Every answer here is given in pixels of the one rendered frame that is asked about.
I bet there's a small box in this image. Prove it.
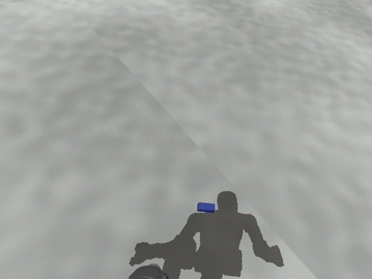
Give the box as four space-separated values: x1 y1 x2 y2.
198 203 214 213

